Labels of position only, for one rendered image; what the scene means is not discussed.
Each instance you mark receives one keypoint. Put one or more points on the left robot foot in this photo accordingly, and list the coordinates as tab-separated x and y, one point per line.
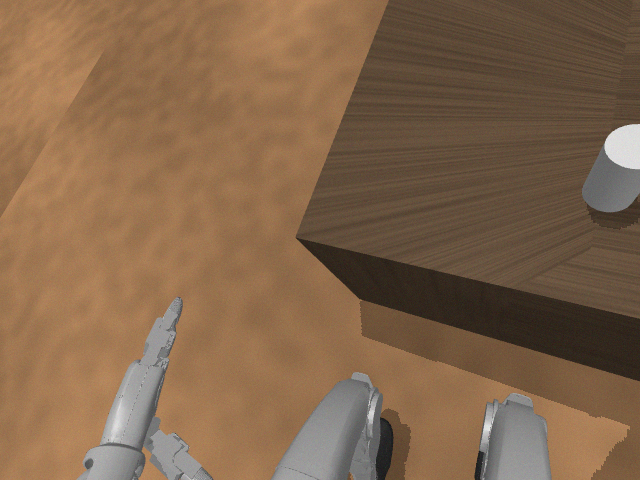
384	455

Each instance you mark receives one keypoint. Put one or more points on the can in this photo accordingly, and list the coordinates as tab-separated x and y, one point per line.
614	180

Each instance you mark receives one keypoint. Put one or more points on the left robot arm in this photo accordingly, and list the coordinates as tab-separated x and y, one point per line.
113	462

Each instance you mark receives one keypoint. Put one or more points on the left robot hand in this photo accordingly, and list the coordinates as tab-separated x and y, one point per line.
131	418

